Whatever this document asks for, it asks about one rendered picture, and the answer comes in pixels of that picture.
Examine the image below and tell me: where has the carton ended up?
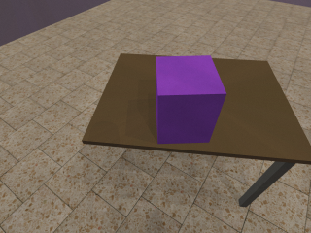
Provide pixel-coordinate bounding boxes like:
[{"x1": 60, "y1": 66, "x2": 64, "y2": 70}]
[{"x1": 155, "y1": 55, "x2": 226, "y2": 144}]

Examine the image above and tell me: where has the table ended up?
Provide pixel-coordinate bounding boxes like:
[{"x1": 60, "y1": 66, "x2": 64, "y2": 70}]
[{"x1": 82, "y1": 53, "x2": 311, "y2": 208}]

